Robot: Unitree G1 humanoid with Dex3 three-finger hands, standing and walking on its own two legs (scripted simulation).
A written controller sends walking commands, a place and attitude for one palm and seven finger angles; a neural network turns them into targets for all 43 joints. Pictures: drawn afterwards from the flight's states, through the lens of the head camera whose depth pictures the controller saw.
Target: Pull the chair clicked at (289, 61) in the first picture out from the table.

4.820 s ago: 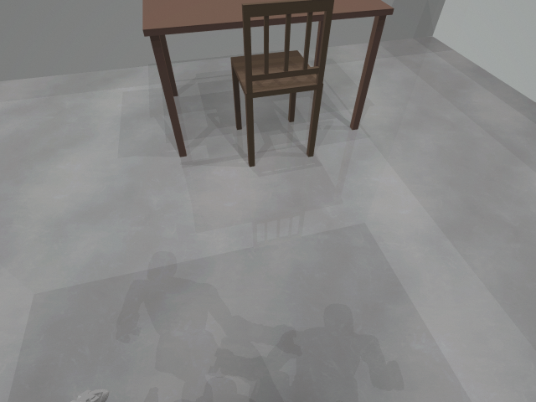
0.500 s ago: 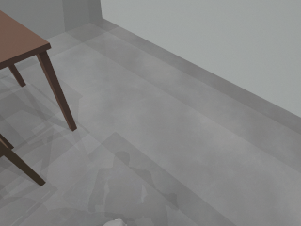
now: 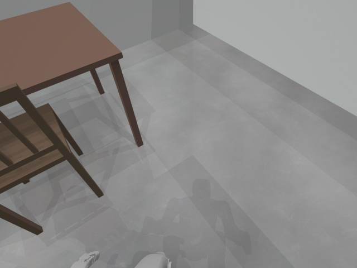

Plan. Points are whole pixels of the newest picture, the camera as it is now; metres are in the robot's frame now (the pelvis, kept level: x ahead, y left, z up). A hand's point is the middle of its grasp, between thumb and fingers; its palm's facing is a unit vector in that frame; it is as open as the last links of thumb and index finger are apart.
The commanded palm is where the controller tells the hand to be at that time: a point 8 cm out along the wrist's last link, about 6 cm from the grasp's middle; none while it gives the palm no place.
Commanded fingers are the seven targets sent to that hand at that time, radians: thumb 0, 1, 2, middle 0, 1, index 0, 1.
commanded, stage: turn to face it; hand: left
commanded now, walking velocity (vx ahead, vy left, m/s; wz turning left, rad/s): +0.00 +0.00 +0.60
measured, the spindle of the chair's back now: out of the picture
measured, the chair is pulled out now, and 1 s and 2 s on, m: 0.00 0.00 0.00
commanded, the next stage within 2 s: take the last steps up to it in 0.92 s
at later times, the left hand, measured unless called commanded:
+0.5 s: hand out of the picture -0.02 +0.27 -0.17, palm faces +0.34 -0.90 -0.26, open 7.4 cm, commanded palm none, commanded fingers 0.00 0.90 0.90 -0.20 -0.30 -0.20 -0.30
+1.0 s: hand out of the picture -0.01 +0.20 -0.14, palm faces +0.52 -0.81 -0.27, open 7.4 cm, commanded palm none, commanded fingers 0.00 0.90 0.90 -0.20 -0.30 -0.20 -0.30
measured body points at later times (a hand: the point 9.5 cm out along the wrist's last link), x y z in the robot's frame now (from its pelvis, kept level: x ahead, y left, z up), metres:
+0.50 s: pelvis -0.01 +0.04 +0.01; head +0.04 +0.08 +0.45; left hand -0.04 +0.32 -0.14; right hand +0.19 -0.17 -0.12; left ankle -0.04 +0.13 -0.73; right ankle +0.01 -0.13 -0.65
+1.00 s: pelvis +0.02 +0.00 +0.01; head +0.07 +0.00 +0.46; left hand -0.04 +0.25 -0.12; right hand +0.21 -0.18 -0.15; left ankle -0.09 +0.11 -0.66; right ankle +0.06 -0.09 -0.73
